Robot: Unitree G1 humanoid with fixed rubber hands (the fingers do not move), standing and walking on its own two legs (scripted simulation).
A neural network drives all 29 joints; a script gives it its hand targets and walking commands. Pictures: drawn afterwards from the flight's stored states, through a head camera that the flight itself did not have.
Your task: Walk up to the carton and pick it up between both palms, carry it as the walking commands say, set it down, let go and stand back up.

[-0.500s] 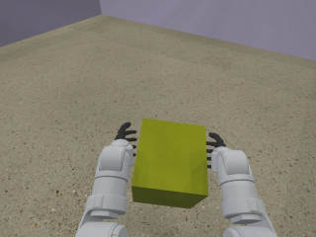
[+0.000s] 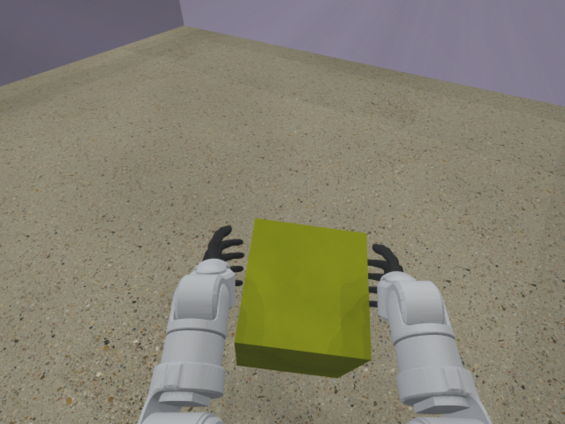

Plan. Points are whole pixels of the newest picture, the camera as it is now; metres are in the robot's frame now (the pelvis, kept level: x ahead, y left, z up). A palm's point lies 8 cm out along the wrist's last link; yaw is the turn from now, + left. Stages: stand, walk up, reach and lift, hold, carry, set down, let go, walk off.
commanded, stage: carry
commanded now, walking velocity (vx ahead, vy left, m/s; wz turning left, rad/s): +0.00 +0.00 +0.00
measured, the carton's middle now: (298, 302) +0.33 +0.00 -0.02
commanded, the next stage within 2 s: none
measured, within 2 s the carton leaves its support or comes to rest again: neither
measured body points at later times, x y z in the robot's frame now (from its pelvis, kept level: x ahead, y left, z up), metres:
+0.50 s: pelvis +0.01 +0.00 +0.00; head -0.02 +0.00 +0.45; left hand +0.33 +0.13 +0.07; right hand +0.32 -0.14 +0.04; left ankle +0.10 +0.11 -0.73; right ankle +0.06 -0.11 -0.73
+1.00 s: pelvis -0.06 +0.01 -0.01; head -0.04 +0.00 +0.44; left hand +0.28 +0.08 +0.07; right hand +0.21 -0.17 +0.03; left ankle +0.01 +0.14 -0.69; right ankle +0.06 -0.11 -0.73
